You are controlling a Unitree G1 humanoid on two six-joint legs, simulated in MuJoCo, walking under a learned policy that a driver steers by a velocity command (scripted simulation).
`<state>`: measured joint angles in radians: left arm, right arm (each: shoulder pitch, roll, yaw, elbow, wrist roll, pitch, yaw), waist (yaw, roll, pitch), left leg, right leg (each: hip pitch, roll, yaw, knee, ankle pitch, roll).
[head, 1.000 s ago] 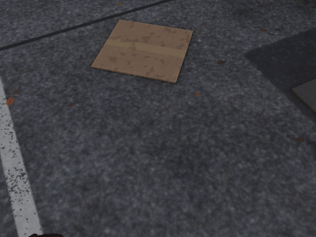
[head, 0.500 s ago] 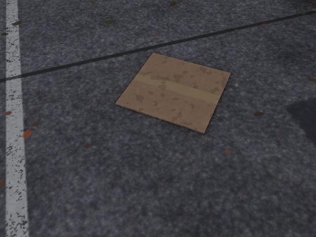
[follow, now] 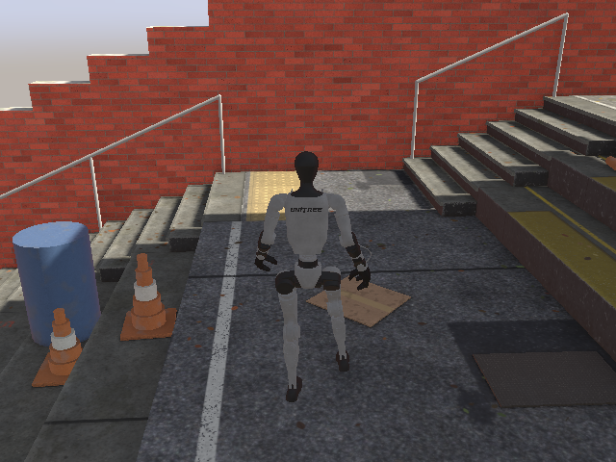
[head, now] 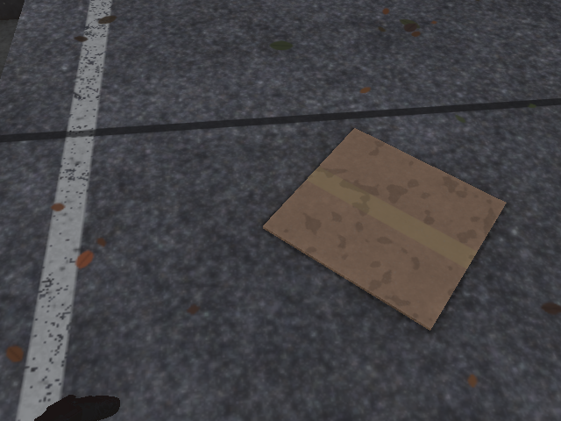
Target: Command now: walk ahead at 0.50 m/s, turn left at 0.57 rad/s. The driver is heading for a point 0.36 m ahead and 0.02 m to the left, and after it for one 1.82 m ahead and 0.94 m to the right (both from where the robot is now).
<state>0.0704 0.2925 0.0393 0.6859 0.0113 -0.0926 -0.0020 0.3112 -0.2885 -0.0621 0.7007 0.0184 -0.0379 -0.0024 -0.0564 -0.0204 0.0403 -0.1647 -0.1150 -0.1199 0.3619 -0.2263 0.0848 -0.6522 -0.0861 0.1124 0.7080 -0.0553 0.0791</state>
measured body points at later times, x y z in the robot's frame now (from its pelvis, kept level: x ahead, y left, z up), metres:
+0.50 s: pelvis +0.27 -0.03 +0.00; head +0.30 -0.04 +0.45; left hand +0.22 +0.24 -0.12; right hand +0.53 -0.23 -0.07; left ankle +0.39 +0.13 -0.71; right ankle +0.23 -0.16 -0.74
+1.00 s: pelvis +0.38 -0.03 -0.02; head +0.41 -0.06 +0.43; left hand +0.59 +0.23 -0.09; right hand +0.47 -0.34 -0.13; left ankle +0.42 +0.12 -0.74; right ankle +0.40 -0.13 -0.75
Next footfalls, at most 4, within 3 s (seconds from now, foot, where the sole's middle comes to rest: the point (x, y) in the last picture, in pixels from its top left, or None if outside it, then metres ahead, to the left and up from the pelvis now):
0.14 right None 0.27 -0.15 -0.78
0.58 left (222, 420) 0.46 0.12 -0.78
0.98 right None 0.44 -0.14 -0.78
1.46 left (246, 401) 0.50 0.07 -0.78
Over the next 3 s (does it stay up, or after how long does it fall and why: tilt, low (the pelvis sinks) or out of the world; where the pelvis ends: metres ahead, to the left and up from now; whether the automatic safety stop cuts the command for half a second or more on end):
stays up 0.46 -0.17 0.00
